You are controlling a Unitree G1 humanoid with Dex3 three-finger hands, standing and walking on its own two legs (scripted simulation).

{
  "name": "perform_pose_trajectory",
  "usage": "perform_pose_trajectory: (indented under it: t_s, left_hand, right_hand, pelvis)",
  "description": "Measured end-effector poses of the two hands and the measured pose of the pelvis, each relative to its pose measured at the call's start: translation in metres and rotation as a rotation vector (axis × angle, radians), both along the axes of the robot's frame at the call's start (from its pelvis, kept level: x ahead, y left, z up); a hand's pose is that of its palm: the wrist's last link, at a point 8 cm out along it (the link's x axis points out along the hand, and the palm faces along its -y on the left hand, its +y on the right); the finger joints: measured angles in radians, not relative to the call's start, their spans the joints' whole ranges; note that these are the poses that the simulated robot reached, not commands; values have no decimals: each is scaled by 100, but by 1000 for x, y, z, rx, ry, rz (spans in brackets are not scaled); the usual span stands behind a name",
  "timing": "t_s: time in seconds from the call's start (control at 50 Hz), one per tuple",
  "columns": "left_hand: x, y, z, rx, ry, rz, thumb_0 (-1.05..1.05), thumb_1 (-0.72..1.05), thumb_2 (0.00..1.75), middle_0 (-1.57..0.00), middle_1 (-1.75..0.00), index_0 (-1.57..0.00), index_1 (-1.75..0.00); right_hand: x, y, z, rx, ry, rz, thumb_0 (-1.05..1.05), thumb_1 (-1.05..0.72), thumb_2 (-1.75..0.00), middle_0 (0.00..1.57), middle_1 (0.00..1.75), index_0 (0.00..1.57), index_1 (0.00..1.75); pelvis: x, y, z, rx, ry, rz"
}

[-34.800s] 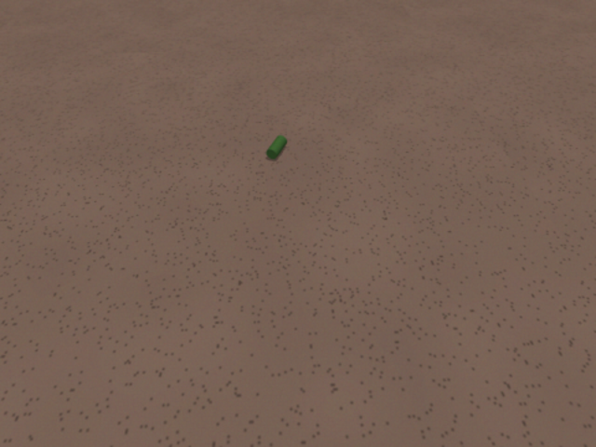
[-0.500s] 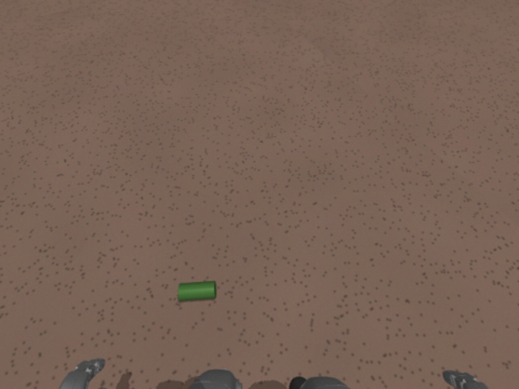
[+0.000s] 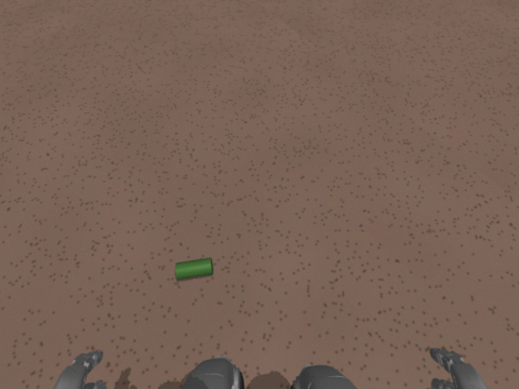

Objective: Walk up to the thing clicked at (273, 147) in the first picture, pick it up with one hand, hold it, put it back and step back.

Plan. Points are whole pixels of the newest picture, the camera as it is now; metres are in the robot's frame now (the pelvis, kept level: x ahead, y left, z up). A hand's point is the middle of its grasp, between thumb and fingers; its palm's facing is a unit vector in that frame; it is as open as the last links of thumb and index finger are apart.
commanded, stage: step back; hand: left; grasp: from above
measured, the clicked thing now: (194, 268) +0.52 +0.27 -0.72
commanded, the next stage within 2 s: none
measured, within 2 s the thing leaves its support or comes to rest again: neither
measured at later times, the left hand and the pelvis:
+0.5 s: hand out of the picture -0.03 +0.27 -0.14, palm faces +0.05 -0.94 -0.34, open 7.4 cm; pelvis -0.13 +0.00 +0.01, yaw +4 degrees
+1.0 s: hand out of the picture -0.23 +0.20 -0.11, palm faces +0.01 -0.90 -0.44, open 7.4 cm; pelvis -0.30 -0.07 +0.01, yaw +0 degrees
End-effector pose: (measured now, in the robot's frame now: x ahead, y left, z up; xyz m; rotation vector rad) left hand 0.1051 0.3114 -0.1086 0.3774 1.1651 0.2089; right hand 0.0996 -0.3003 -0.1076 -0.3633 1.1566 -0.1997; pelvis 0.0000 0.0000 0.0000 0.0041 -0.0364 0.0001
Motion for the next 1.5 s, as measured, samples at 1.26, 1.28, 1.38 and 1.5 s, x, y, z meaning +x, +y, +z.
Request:
perform_pose_trajectory:
  t_s: [1.26, 1.28, 1.38, 1.5]
  left_hand:
    - [-388, -74, 7, -4, -141, 65, 0, 90, 90, -21, -30, -20, -30]
    - [-397, -75, 4, -17, -130, 72, 0, 90, 90, -21, -30, -20, -30]
    - [-449, -83, 7, -50, -80, 104, 1, 91, 90, -21, -30, -21, -30]
    - [-523, -88, 6, -10, -12, 117, 0, 91, 90, -21, -30, -20, -30]
  right_hand:
    - [-411, -77, -7, -29, 121, 76, 1, -90, -90, 20, 30, 20, 30]
    - [-417, -76, -3, -27, 109, 80, 0, -90, -90, 20, 30, 20, 30]
    - [-434, -81, 17, -46, 47, 98, 0, -90, -90, 20, 30, 21, 30]
    - [-433, -95, 23, -41, -63, 129, 0, -90, -90, 20, 30, 21, 30]
  pelvis:
    - [-395, -76, -5, 48, -23, 106]
    - [-401, -75, -4, 43, -27, 102]
    - [-432, -80, 7, -19, -24, 100]
    - [-476, -97, 5, -16, 4, 60]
